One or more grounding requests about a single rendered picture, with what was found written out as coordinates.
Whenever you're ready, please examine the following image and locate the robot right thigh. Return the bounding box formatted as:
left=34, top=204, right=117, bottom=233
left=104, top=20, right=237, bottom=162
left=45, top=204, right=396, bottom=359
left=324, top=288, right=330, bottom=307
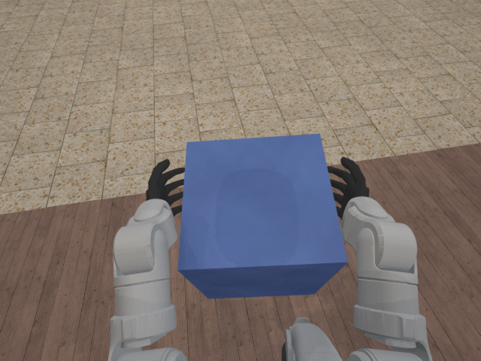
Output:
left=285, top=323, right=343, bottom=361

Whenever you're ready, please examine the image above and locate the right robot hand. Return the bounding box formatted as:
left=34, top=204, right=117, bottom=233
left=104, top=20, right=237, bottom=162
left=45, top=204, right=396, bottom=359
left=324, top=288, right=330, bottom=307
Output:
left=327, top=157, right=369, bottom=220

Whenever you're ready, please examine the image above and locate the left robot hand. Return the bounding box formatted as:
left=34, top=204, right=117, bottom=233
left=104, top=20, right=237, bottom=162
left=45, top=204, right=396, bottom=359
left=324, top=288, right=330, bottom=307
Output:
left=146, top=159, right=185, bottom=216

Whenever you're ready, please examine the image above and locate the robot right shin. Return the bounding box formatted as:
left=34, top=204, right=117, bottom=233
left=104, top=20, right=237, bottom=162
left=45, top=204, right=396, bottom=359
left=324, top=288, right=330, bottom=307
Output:
left=292, top=317, right=310, bottom=326

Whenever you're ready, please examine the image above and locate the robot right forearm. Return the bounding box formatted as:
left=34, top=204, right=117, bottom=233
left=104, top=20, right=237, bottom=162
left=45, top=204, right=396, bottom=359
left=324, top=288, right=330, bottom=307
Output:
left=341, top=196, right=433, bottom=361

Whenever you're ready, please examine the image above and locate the carton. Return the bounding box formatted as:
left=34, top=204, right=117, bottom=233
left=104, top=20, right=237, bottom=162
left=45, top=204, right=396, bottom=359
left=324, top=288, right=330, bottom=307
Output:
left=177, top=134, right=348, bottom=299

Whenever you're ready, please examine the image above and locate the robot left forearm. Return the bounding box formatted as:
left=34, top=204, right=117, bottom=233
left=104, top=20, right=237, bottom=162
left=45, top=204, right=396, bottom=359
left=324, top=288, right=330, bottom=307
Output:
left=108, top=199, right=178, bottom=361

